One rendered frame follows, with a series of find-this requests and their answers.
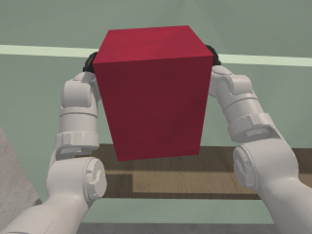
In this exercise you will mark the robot right upper arm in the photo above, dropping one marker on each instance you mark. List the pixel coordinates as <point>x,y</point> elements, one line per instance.
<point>268,167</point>

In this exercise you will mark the left robot forearm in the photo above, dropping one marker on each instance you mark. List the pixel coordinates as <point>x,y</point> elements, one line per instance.
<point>78,118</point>

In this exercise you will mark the robot left upper arm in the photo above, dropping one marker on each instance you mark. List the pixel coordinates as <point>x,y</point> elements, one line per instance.
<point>73,184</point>

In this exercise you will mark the right robot forearm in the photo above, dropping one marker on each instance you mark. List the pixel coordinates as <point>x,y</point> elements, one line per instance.
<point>245,117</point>

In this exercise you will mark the carton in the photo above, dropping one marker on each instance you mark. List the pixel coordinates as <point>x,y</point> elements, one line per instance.
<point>154,84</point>

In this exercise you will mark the table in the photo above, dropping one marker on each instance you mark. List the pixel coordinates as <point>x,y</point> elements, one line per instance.
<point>208,175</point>

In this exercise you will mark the robot left hand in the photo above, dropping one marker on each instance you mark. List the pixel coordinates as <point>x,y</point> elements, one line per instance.
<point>89,63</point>

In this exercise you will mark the robot right hand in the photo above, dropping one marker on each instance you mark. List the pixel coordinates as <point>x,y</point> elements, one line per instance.
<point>216,60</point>

